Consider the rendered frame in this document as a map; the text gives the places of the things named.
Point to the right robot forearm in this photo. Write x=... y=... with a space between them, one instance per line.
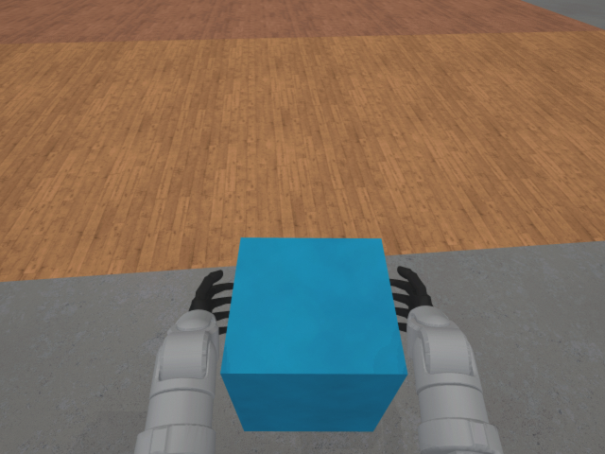
x=453 y=412

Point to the robot left hand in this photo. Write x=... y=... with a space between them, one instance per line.
x=205 y=293

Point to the carton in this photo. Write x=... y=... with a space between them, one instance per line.
x=312 y=342

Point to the robot right hand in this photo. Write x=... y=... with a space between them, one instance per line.
x=416 y=290

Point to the left robot forearm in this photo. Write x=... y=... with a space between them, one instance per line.
x=183 y=389

